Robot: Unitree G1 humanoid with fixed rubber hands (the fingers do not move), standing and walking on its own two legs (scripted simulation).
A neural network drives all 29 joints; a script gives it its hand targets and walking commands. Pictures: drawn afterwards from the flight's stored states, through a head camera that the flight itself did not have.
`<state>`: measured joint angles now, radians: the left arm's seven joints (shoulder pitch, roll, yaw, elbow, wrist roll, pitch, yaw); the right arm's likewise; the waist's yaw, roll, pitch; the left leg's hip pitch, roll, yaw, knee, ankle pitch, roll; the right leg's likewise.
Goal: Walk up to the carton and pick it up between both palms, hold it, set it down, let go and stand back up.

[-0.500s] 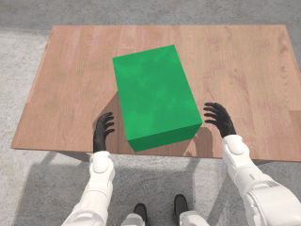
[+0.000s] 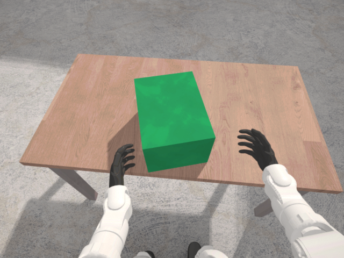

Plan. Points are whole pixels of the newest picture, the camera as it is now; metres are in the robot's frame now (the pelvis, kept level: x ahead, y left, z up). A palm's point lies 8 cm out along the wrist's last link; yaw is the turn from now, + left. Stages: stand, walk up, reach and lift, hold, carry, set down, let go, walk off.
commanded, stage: set down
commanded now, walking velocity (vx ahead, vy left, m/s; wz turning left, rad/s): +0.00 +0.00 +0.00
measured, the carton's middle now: (170, 120) +0.53 +0.02 -0.09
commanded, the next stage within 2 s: none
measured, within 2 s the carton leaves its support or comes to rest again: neither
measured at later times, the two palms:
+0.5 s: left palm (104, 193) +0.28 +0.18 -0.05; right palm (258, 181) +0.30 -0.19 -0.04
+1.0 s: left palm (92, 216) +0.23 +0.20 -0.03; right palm (277, 212) +0.23 -0.22 -0.04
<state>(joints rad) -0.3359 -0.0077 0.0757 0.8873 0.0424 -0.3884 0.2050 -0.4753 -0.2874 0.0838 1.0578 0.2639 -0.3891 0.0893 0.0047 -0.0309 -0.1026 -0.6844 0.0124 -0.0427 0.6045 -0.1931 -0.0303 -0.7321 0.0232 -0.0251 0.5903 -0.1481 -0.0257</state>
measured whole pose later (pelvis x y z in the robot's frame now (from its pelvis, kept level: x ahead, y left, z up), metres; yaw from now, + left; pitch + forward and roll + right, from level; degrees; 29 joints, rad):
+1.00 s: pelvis +0.06 +0.01 +0.01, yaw +0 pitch +1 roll +0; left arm 0.27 0.04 0.01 0.57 -0.02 -0.43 0.18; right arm 0.15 -0.24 0.12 0.90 0.27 -0.65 0.09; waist 0.00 -0.02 -0.06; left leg -0.29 0.01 -0.04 0.61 -0.33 -0.03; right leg -0.35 0.02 -0.02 0.61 -0.28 -0.03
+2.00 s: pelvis +0.07 +0.00 +0.01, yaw -1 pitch +2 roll +1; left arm 0.25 0.16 0.02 0.50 -0.02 -0.11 0.11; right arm 0.22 -0.15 0.05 0.69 0.17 -0.37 0.04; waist 0.01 -0.08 0.06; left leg -0.25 0.01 -0.02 0.53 -0.31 -0.03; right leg -0.34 0.02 0.00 0.59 -0.28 -0.04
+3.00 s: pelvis +0.05 +0.01 +0.02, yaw -1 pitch -2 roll +1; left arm 0.18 0.18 0.02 0.50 -0.02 0.14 0.05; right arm 0.21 -0.14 -0.03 0.69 0.05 -0.18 0.02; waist 0.00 -0.04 0.11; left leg -0.21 0.01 -0.02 0.52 -0.29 -0.03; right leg -0.29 0.02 0.00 0.55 -0.24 -0.04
